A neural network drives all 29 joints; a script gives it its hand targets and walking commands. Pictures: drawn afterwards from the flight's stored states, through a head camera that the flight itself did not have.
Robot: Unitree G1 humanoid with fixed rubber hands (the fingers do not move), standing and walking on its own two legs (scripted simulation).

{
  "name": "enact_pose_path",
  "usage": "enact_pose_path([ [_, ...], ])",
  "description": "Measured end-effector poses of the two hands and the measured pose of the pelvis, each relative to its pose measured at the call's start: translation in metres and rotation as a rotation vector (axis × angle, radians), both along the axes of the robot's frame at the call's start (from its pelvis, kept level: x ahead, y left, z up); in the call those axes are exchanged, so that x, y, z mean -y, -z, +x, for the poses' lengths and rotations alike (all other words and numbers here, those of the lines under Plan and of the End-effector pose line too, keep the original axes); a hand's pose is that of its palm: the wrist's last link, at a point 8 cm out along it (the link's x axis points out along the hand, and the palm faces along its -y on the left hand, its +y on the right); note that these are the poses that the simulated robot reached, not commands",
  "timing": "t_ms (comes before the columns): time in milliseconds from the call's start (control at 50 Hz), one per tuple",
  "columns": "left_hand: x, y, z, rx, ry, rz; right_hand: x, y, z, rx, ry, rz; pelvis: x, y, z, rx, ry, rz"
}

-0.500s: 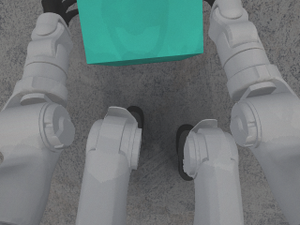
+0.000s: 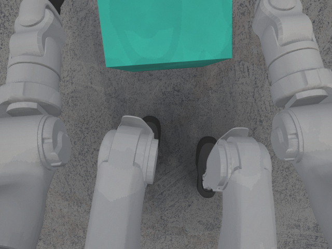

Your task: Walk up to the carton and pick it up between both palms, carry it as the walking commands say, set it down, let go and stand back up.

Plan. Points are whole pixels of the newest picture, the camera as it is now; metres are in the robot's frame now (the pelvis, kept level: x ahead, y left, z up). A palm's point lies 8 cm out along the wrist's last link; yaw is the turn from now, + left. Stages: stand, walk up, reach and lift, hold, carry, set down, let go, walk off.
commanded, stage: set down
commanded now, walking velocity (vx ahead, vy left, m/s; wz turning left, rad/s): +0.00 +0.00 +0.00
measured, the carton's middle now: out of the picture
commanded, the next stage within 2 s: let go in 1.16 s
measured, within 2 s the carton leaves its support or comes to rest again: neither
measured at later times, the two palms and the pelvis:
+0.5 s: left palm out of the picture +0.51 +0.29 +0.02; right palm out of the picture +0.58 -0.09 +0.01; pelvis +0.03 +0.00 +0.12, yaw +1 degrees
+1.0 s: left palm out of the picture +0.50 +0.31 +0.17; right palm out of the picture +0.58 -0.09 +0.16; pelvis +0.06 +0.01 +0.25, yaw +1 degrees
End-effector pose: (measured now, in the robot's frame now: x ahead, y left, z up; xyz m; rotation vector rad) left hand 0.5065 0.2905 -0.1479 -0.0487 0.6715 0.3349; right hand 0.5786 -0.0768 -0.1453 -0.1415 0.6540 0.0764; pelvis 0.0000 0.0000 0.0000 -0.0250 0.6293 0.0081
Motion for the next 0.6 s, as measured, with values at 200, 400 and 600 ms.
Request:
enact_pose_path([
  [200, -0.007, -0.059, -0.004, -0.007, -0.004, 0.0, 0.0, -0.062, 0.003, -0.01, 0.023, -0.018, 0.001, -0.044, 0.007, -0.022, -0.014, -0.019],
  [400, -0.005, -0.139, 0.002, 0.016, 0.016, 0.026, 0.011, -0.131, 0.004, 0.001, 0.024, 0.011, -0.001, -0.094, 0.021, -0.144, -0.014, -0.012],
  [600, -0.007, -0.188, -0.003, 0.012, 0.009, 0.015, 0.014, -0.182, 0.004, 0.014, 0.014, -0.009, 0.003, -0.143, 0.029, -0.185, -0.017, 0.003],
])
